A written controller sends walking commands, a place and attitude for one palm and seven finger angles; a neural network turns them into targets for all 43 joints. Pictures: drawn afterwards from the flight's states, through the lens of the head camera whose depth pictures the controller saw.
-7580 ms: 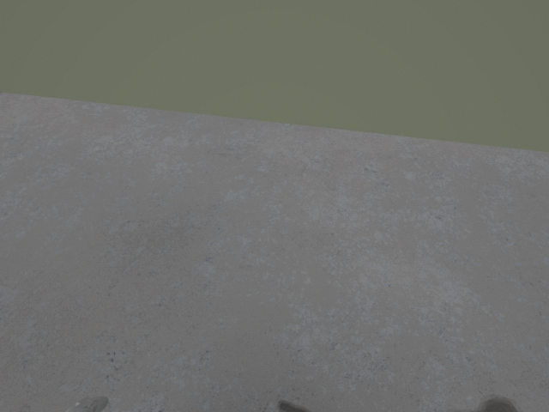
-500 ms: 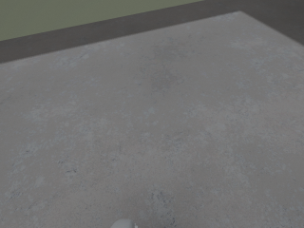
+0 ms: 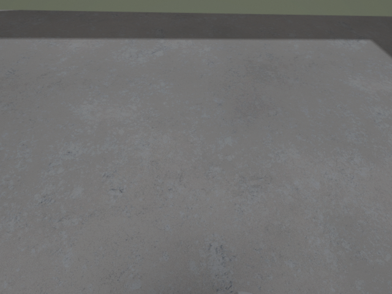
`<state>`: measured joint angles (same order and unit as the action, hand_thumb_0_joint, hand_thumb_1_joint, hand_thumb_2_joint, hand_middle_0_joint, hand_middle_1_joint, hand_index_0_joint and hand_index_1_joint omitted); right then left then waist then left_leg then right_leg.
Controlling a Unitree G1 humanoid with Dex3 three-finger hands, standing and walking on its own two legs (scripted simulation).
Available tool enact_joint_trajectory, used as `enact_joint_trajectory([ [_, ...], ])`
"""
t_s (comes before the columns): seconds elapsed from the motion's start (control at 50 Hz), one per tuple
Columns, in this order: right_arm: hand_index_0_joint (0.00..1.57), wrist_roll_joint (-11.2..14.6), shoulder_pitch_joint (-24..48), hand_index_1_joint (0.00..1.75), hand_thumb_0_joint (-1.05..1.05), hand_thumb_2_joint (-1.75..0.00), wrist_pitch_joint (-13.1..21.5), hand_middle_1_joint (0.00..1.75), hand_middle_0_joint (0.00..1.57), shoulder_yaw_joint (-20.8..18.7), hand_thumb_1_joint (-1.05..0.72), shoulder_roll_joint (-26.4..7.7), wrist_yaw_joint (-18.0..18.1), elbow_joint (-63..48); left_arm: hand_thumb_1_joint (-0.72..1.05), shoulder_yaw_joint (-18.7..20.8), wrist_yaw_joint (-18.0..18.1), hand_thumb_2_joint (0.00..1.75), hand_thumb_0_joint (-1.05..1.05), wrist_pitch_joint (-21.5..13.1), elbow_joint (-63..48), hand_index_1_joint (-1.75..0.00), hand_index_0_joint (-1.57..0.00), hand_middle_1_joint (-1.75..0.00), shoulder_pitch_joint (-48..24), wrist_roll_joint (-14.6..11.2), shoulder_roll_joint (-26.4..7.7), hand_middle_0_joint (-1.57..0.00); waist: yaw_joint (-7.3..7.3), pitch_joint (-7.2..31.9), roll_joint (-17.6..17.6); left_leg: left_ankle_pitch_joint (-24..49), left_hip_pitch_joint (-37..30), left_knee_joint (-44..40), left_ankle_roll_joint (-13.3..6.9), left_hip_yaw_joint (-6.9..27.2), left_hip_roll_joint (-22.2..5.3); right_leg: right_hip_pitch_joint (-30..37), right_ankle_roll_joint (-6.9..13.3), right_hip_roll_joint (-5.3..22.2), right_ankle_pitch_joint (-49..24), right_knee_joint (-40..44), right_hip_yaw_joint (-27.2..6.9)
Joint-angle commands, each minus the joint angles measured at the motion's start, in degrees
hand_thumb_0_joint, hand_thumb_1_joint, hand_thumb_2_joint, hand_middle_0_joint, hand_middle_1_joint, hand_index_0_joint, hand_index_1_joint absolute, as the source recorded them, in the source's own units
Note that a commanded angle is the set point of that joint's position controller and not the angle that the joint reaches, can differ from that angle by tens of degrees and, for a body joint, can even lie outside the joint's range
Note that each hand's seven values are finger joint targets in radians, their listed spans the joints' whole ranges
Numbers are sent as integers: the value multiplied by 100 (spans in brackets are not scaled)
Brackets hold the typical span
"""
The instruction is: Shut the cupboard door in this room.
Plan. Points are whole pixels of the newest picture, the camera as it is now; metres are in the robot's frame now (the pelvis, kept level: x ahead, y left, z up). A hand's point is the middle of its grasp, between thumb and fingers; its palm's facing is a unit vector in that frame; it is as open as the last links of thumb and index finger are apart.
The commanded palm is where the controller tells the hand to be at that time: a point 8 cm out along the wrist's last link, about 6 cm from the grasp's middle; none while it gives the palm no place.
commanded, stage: turn or walk to find it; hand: left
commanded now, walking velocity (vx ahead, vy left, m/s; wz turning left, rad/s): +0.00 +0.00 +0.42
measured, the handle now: out of the picture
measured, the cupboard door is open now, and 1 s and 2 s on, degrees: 79 79 79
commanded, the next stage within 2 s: none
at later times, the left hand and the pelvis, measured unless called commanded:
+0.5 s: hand out of the picture -0.01 +0.17 -0.17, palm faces +0.25 -0.94 -0.24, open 7.4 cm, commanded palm none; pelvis -0.03 -0.03 +0.00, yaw +14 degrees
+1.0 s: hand out of the picture -0.05 +0.23 -0.16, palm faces +0.44 -0.86 -0.25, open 7.4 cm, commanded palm none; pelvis -0.05 +0.00 +0.00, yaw +26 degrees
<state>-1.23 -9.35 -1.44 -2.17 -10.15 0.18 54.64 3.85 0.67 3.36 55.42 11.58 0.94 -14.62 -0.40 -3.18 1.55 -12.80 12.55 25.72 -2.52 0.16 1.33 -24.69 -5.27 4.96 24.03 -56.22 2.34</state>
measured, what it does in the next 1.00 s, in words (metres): steps on the spot, turning left: right foot, then left foot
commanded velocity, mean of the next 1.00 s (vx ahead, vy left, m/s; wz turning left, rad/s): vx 0.00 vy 0.00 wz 0.42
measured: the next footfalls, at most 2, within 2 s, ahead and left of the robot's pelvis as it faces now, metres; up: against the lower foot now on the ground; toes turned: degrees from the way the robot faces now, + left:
right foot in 0.18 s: +0.04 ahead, -0.14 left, +0.00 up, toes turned +2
left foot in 0.60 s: -0.04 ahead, +0.12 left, +0.00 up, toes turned +22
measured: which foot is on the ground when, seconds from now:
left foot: down 0.00-0.18, up 0.20-0.58, down 0.60-1.00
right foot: up 0.00-0.16, down 0.18-0.60, up 0.62-1.00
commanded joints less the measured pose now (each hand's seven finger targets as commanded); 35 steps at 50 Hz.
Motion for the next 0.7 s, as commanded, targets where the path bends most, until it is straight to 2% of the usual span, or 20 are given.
enact_joint_trajectory([
  [0.0,20,-13,-386,30,0,-90,56,30,20,-353,-90,-1268,65,-256,90,12,41,90,0,-156,-585,-30,-20,-30,-300,-23,-274,-20,256,354,-975,2096,-558,-642,-758,1585,-1487,-177,51,-92,181,586,-75],
  [0.08,20,-31,-256,30,0,-90,21,30,20,-382,-90,-1293,46,-328,90,5,64,90,0,-210,-594,-30,-20,-30,-40,-56,-223,-20,120,520,-1049,2181,-215,-407,-679,1845,-1311,597,146,-304,-88,1779,10],
  [0.12,20,14,-200,30,0,-90,19,30,20,-383,-90,-1227,29,-368,90,24,82,90,0,-277,-531,-30,-20,-30,280,-64,-307,-20,-59,675,-904,1909,232,-55,-444,1785,-1076,1476,179,-292,-962,2936,45],
  [0.14,20,55,-202,30,0,-90,28,30,20,-369,-90,-1046,6,-383,90,63,109,90,0,-335,-505,-30,-20,-30,456,-35,-503,-20,-138,770,-487,1210,775,344,-161,1569,-778,2183,271,83,-1361,3588,-291],
  [0.16,20,97,-308,30,0,-90,39,30,20,-305,-90,-688,-34,-494,90,153,157,90,0,-387,-492,-30,-20,-30,550,50,-967,-20,-156,810,895,-415,1849,1358,246,712,-37,2824,722,1398,-1578,3911,-1572],
  [0.18,20,47,-138,30,0,-90,4,30,20,-336,-90,-732,-31,-619,90,168,142,90,0,-365,-586,-30,-20,-30,525,56,-1190,-20,-241,591,1229,-1976,1991,2532,386,342,233,2150,1334,2276,-2002,4059,-2062],
  [0.2,20,-3,-85,30,0,-90,-106,30,20,-388,-90,-894,-16,-575,90,206,177,90,0,-377,-621,-30,-20,-30,353,18,-1022,-20,-196,486,1389,-1989,1974,3402,378,589,15,1646,1480,2190,-1797,4158,-2000],
  [0.22,20,0,-62,30,0,-90,-153,30,20,-412,-90,-895,-44,-471,90,151,164,90,0,-368,-675,-30,-20,-30,95,12,-874,-20,-71,137,900,-1680,1962,3982,385,584,-70,1256,1430,1895,-1564,4174,-1725],
  [0.26,20,-17,-403,30,0,-90,-177,30,20,-387,-90,-782,-107,-246,90,52,135,90,0,-395,-753,-30,-20,-30,-321,13,-596,-20,200,36,543,-1017,1969,4358,497,391,-193,1284,1193,1351,-1896,3926,-709],
  [0.32,20,-6,-429,30,0,-90,-203,30,20,-365,-90,-736,-126,-176,90,40,136,90,0,-413,-688,-30,-20,-30,-129,32,-549,-20,125,34,809,-818,1836,4252,614,201,-261,1328,1118,1253,-2082,3913,-336],
  [0.38,20,7,-176,30,0,-90,-196,30,20,-314,-90,-730,-117,-220,90,92,141,90,0,-391,-583,-30,-20,-30,95,58,-701,-20,-22,96,821,-1122,1714,3511,673,-2,-352,1598,1255,1425,-2214,3831,-234],
  [0.46,20,63,200,30,0,-90,-111,30,20,-221,-90,-616,-109,-313,90,157,112,90,0,-353,-373,-30,-20,-30,470,92,-926,-20,-256,278,1013,-1422,1251,2190,623,-341,-286,1923,1328,1519,-3271,3423,-113],
  [0.5,20,87,50,30,0,-90,-60,30,20,-200,-90,-618,-89,-289,90,191,108,90,0,-329,-327,-30,-20,-30,402,89,-975,-20,-174,419,1038,-1274,858,1469,572,-470,-264,1932,1253,1570,-3463,3114,0],
  [0.54,20,69,-299,30,0,-90,-10,30,20,-210,-90,-710,-80,-202,90,188,95,90,0,-280,-320,-30,-20,-30,298,41,-972,-20,46,555,838,-307,43,320,499,-578,-228,1561,888,1400,-3090,2613,342],
  [0.56,20,56,-500,30,0,-90,46,30,20,-261,-90,-968,-89,-169,90,165,76,90,0,-236,-361,-30,-20,-30,310,-15,-826,-20,179,700,188,434,-716,-280,383,-229,-502,943,584,1172,-2376,1964,583],
  [0.58,20,4,-681,30,0,-90,95,30,20,-393,-90,-1549,-74,-206,90,112,40,90,0,-197,-542,-30,-20,-30,390,-44,-453,-20,259,799,-1482,1904,-1358,-543,-190,1599,-1869,-377,155,437,-218,824,879],
  [0.6,20,26,-960,30,0,-90,48,30,20,-434,-90,-1834,-56,-173,90,-2,46,90,0,-171,-726,-30,-20,-30,0,11,-318,-20,425,677,-1652,2649,-1007,-689,-667,1938,-2489,-576,119,222,1275,-24,512],
  [0.62,20,6,-975,30,0,-90,87,30,20,-425,-90,-1696,30,-59,90,18,102,90,0,-99,-689,-30,-20,-30,-268,14,-311,-20,483,655,-1873,2453,-692,-783,-663,1987,-2298,-627,131,202,1161,-475,31],
  [0.64,20,-2,-701,30,0,-90,66,30,20,-374,-90,-1563,78,-109,90,50,79,90,0,-85,-634,-30,-20,-30,-386,-10,-401,-20,399,381,-1747,2024,-437,-811,-668,1826,-2087,-723,154,233,809,-758,-117],
  [0.68,20,0,-187,30,0,-90,101,30,20,-266,-90,-1294,96,-251,90,72,4,90,0,-124,-425,-30,-20,-30,-125,1,-398,-20,120,316,-1159,2084,-437,-727,-584,1255,-1624,-667,124,200,94,-886,-114],
])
